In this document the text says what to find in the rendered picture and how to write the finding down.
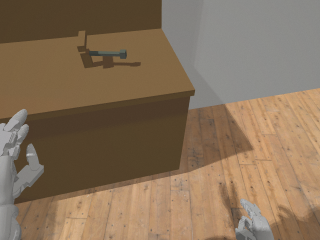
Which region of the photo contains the robot left hand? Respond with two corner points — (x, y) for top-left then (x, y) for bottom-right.
(0, 109), (44, 206)

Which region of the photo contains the robot right hand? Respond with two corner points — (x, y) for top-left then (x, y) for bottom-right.
(235, 198), (275, 240)

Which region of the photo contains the tap lever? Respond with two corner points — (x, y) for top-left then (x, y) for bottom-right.
(89, 49), (127, 59)

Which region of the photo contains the left robot forearm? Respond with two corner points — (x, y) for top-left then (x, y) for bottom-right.
(0, 204), (22, 240)

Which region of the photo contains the counter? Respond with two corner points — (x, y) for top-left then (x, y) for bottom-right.
(0, 0), (195, 205)

